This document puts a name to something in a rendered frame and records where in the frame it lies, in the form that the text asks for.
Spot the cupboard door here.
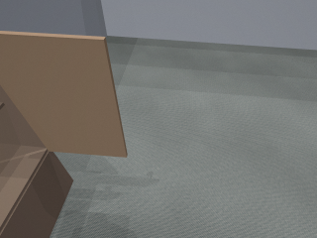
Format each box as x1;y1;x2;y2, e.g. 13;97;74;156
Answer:
0;31;128;158

